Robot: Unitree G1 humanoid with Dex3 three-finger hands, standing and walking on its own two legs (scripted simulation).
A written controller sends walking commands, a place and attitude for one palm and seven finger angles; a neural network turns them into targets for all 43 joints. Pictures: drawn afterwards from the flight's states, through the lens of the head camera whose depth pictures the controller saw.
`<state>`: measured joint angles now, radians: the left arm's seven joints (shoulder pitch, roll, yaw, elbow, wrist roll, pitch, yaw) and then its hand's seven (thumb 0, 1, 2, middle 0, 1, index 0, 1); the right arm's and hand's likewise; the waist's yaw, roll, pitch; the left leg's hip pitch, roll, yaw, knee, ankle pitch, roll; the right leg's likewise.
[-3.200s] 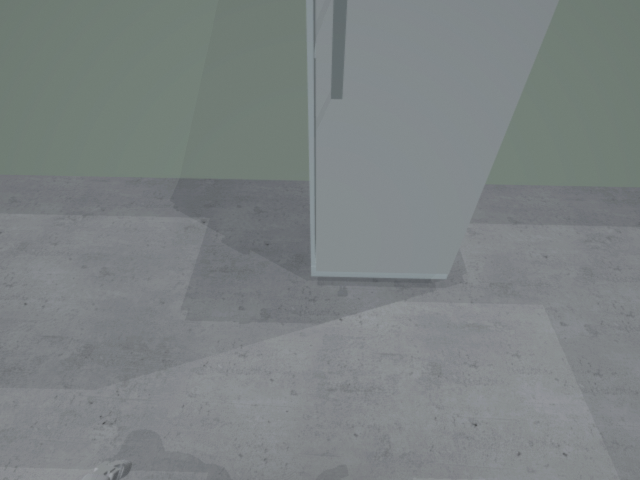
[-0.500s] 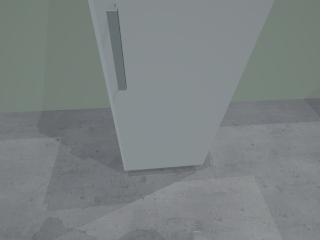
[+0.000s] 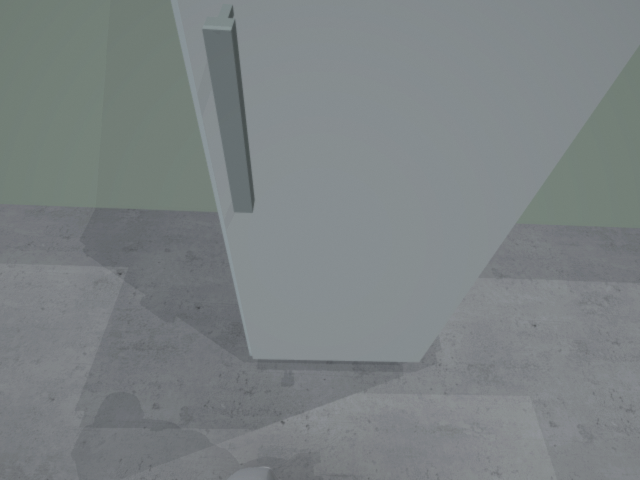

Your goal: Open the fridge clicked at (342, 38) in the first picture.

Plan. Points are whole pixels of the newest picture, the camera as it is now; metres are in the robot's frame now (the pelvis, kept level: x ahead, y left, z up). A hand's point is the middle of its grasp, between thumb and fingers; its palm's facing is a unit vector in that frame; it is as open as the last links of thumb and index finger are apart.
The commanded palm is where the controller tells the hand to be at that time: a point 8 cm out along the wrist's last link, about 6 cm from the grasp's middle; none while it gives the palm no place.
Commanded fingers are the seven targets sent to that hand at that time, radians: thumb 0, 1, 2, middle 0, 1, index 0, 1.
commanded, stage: come to a stop and stand still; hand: left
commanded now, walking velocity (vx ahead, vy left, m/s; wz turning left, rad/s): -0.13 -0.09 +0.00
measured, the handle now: (236, 123) +0.47 +0.16 +0.18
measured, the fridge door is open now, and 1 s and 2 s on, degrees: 0 0 0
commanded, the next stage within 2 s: look again from close up in 1.18 s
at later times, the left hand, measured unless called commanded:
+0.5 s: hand out of the picture -0.06 +0.17 -0.16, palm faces +0.04 -0.97 -0.23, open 7.4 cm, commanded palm none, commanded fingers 0.00 0.90 0.90 -0.20 -0.30 -0.20 -0.30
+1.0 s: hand out of the picture -0.10 +0.20 -0.17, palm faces +0.06 -0.99 -0.16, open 7.4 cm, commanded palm none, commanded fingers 0.00 0.90 0.90 -0.20 -0.30 -0.20 -0.30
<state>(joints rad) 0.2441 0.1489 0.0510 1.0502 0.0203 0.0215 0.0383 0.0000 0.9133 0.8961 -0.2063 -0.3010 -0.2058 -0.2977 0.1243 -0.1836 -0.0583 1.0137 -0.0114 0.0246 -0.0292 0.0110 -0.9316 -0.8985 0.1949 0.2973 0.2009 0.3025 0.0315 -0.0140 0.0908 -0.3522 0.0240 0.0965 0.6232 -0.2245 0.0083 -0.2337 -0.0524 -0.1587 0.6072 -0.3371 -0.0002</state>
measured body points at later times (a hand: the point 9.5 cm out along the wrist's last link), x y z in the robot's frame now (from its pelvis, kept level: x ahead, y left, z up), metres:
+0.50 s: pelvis -0.07 -0.01 +0.02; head -0.08 -0.02 +0.47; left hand -0.06 +0.22 -0.14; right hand -0.04 -0.25 -0.14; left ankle +0.04 +0.08 -0.71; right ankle -0.12 -0.13 -0.73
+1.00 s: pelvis -0.06 +0.04 +0.01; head -0.06 +0.05 +0.46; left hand -0.10 +0.25 -0.16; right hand -0.05 -0.19 -0.14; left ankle -0.09 +0.14 -0.72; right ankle -0.10 -0.11 -0.72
